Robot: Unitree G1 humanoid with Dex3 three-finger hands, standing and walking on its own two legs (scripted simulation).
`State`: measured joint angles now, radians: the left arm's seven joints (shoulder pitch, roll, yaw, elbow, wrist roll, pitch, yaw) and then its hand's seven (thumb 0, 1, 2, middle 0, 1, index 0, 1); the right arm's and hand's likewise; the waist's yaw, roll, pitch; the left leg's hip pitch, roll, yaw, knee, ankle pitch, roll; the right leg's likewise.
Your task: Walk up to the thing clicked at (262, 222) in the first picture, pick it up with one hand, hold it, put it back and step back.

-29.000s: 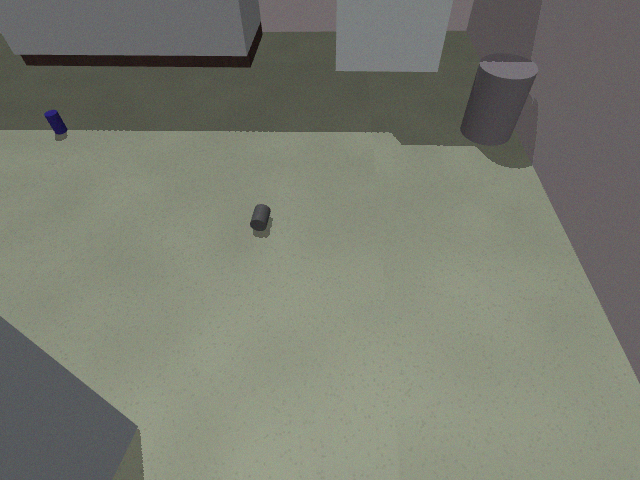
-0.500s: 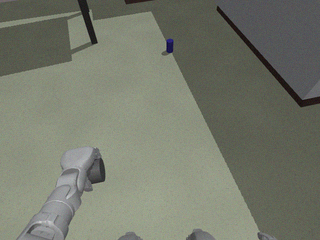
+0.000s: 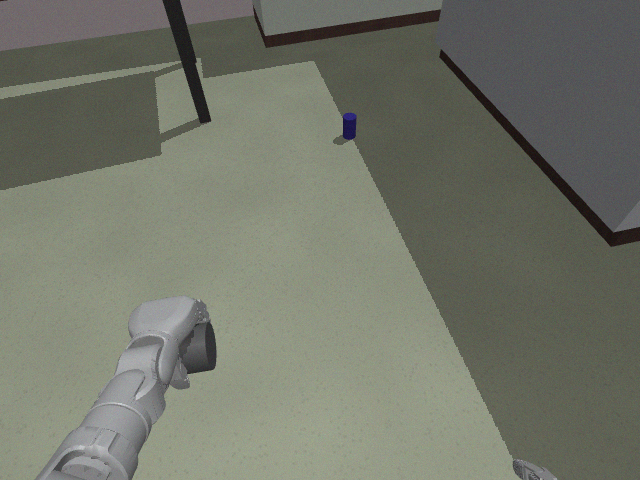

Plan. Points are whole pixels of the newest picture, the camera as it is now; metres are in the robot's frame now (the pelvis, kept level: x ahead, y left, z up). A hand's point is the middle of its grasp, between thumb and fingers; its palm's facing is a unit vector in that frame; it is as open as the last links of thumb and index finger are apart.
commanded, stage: hold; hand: left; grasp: from above
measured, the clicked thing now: (179, 350) +0.33 +0.23 -0.08
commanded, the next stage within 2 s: crouch in 1.54 s
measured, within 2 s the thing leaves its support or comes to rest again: neither
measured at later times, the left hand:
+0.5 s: hand (172, 356) +0.29 +0.21 -0.03, palm faces -0.43 -0.08 -0.90, open 9.6 cm
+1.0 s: hand (168, 358) +0.28 +0.21 -0.01, palm faces -0.42 -0.07 -0.90, open 9.6 cm
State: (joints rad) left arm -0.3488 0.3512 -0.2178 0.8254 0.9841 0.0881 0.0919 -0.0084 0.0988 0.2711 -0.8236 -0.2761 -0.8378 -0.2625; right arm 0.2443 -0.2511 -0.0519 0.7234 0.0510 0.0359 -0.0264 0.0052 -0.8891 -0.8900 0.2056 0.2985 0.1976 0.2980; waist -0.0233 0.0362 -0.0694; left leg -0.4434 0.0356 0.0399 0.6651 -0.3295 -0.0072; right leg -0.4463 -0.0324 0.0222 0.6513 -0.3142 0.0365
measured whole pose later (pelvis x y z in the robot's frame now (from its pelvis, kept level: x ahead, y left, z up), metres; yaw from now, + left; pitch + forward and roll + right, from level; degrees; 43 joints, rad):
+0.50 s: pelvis -0.01 -0.01 +0.01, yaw +0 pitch +3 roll +0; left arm -0.30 0.36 -0.23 0.72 0.98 0.09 0.02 -0.01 0.09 0.27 -0.83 -0.27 -0.85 -0.25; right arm 0.22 -0.26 -0.04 0.69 0.06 0.06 -0.03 0.01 -0.89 -0.89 0.20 0.30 0.20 0.30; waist 0.00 0.05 -0.03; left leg -0.32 0.03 0.04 0.54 -0.26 -0.01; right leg -0.34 -0.03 0.02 0.55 -0.26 0.03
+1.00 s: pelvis -0.01 -0.01 +0.02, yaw +0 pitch +1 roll +1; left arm -0.26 0.38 -0.23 0.62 0.97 0.09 -0.04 -0.01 0.09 0.29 -0.81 -0.30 -0.83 -0.29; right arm 0.19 -0.25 -0.03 0.68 0.07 0.06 -0.04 0.01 -0.90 -0.89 0.20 0.30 0.20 0.30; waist 0.02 0.06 -0.01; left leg -0.26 0.03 0.05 0.48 -0.23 -0.02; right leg -0.28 -0.03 0.03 0.51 -0.24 0.03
